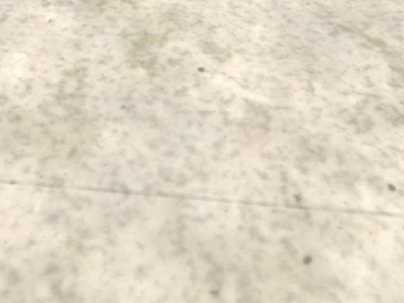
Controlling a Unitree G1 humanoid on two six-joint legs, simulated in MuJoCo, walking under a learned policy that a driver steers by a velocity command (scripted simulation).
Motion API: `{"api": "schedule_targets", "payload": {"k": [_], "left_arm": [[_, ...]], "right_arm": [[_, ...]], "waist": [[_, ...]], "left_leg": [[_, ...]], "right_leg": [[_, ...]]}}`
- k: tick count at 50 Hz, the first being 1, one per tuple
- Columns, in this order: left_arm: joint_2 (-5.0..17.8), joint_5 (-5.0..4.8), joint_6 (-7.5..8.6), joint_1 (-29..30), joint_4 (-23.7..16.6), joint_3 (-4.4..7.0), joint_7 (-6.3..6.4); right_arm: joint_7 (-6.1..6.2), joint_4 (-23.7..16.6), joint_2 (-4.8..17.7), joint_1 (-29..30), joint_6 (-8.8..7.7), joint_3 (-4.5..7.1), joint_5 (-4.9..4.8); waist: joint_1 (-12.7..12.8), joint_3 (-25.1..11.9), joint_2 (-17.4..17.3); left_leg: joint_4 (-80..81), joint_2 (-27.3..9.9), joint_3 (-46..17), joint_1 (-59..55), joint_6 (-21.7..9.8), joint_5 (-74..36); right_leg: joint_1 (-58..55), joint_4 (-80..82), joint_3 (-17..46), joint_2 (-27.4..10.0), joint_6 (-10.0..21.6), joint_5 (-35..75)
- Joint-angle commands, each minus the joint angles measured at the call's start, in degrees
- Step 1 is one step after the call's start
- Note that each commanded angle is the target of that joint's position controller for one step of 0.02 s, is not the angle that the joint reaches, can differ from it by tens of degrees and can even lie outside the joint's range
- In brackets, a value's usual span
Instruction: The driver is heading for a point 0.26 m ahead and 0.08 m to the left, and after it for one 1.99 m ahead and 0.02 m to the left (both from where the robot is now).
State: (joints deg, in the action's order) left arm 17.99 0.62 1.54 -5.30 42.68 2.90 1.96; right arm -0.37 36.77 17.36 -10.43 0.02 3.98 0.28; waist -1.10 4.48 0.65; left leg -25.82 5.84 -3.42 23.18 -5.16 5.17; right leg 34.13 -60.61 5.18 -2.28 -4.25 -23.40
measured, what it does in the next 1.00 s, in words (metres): steps on the spot, turning left: right foot, then left foot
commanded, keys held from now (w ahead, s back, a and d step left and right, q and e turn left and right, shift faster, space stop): q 0.16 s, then w+q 0.02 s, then q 0.44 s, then e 0.38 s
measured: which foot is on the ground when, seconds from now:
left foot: down 0.00-0.24, up 0.26-0.64, down 0.66-1.00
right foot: up 0.00-0.22, down 0.24-0.66, up 0.68-1.00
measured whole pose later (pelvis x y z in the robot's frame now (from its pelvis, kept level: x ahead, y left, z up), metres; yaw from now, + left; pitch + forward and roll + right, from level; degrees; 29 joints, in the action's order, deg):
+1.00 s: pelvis +0.06 -0.01 +0.00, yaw +20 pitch +0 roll +1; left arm 17.0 -1.1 -3.2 -12.3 46.1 3.7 1.1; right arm 1.5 40.3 12.5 -5.0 1.5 2.1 0.9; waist 1.6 2.4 1.2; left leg -27.7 0.4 6.3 12.6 -2.9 15.2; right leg 20.6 -48.3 -0.4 -3.6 -4.8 -27.0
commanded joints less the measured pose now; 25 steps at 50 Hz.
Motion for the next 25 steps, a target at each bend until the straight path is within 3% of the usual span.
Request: {"api": "schedule_targets", "payload": {"k": [1,5,8,9,11,12,13,14,15,16,17,18,21,25], "left_arm": [[4.21,0.10,-0.62,-6.53,-1.16,1.11,0.59],[4.22,-0.44,-0.86,-2.26,-2.61,1.12,0.19],[4.68,-0.68,0.14,-1.34,-3.26,1.35,-0.37],[5.02,-0.87,0.58,-2.20,-3.22,1.52,-0.69],[5.41,-0.89,1.22,-5.13,-2.37,2.15,-1.05],[8.86,0.07,1.23,-6.85,-2.44,3.03,-0.81],[13.99,1.59,0.44,-5.19,-2.47,4.16,-0.46],[10.97,2.16,0.50,-5.28,-3.20,3.76,-0.60],[8.01,1.70,0.53,-3.59,-4.20,2.95,-0.37],[6.34,0.89,0.33,-1.47,-4.58,2.57,-0.23],[5.36,0.02,0.11,-0.56,-4.85,2.28,-0.03],[5.09,-0.22,-0.20,-0.61,-4.82,2.03,0.22],[6.13,0.29,-1.23,-3.02,-4.22,2.51,0.74],[8.84,-0.06,-1.86,-3.23,-4.06,3.66,0.46]], "right_arm": [[1.46,-4.52,9.76,0.99,0.14,2.96,-0.48],[2.26,-5.12,9.49,1.67,1.62,2.92,-0.54],[2.14,-5.15,9.15,0.99,2.06,2.93,-0.56],[2.10,-5.26,8.88,0.81,2.16,2.85,-0.82],[2.15,-5.59,7.77,2.21,2.47,2.40,-1.39],[2.13,-5.64,5.18,0.01,2.46,1.61,-1.14],[1.97,-7.20,3.58,-2.53,2.10,1.30,-1.31],[1.84,-6.97,8.78,-1.91,1.35,2.68,-0.22],[1.72,-5.80,11.27,-2.15,1.44,3.76,-0.74],[1.90,-4.45,10.65,-3.03,2.14,3.94,-1.05],[2.08,-4.00,9.60,-3.37,2.84,3.78,-0.96],[1.90,-4.02,7.84,-3.25,3.33,3.32,-1.18],[1.46,-6.28,5.10,1.23,3.47,2.30,-1.85],[0.47,-7.95,3.97,3.56,3.34,1.58,-1.40]], "waist": [[2.34,-14.31,-5.12],[0.94,-12.02,-7.98],[0.26,-11.37,-10.03],[0.49,-12.44,-10.20],[2.99,-10.55,-10.02],[2.24,-11.89,-3.99],[-1.51,-9.36,13.45],[0.59,-9.21,13.90],[0.35,-9.01,9.03],[-0.41,-8.14,6.50],[-0.23,-7.54,6.39],[0.04,-6.89,6.72],[2.51,-6.48,9.14],[3.80,-8.70,10.35]], "left_leg": [[5.73,-14.11,-14.28,-7.17,-9.97,-17.49],[6.53,-12.18,-17.98,-5.22,-7.50,1.21],[4.29,-12.48,-21.83,-7.69,-6.92,-0.14],[3.79,-12.39,-23.28,-8.62,-6.63,2.85],[-0.01,-9.59,-23.44,-6.21,-3.91,3.45],[-7.65,-6.18,-19.60,-1.68,-0.79,12.78],[-18.57,3.55,-7.03,10.44,2.98,28.02],[-31.71,0.59,-5.50,13.97,5.63,31.16],[-37.62,-1.24,-5.90,13.59,6.67,27.46],[-40.26,-2.04,-4.90,13.46,7.86,24.36],[-42.65,-2.58,-4.25,14.42,8.90,21.64],[-43.70,-2.93,-3.19,14.35,9.70,19.94],[-36.67,-4.50,0.79,14.50,10.99,16.78],[-24.99,-7.00,3.28,7.12,10.47,16.91]], "right_leg": [[-5.08,5.46,-0.19,1.13,-1.45,5.04],[-6.83,13.74,0.74,2.58,-1.36,8.40],[-9.08,20.47,1.15,3.66,-0.48,6.37],[-11.10,23.81,0.92,3.80,0.23,6.49],[-19.07,37.50,-0.06,2.90,2.26,13.69],[-25.87,40.94,7.01,-6.40,5.59,15.54],[-29.20,42.69,20.77,-17.66,14.13,26.75],[-27.59,43.28,26.26,-22.23,19.56,30.78],[-26.79,41.91,20.73,-19.83,18.71,31.49],[-26.39,40.75,14.68,-15.96,16.10,30.99],[-26.86,40.31,11.03,-13.95,14.73,30.66],[-26.44,40.54,8.00,-12.75,14.60,32.16],[-29.17,41.69,2.78,-11.59,15.47,32.83],[-29.98,41.23,-0.44,-13.96,16.29,34.47]]}}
